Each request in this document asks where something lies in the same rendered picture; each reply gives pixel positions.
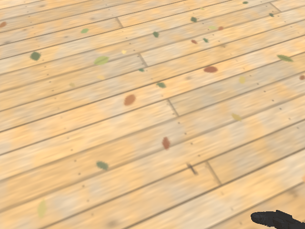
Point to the robot right hand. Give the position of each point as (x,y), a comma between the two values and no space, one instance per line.
(277,219)

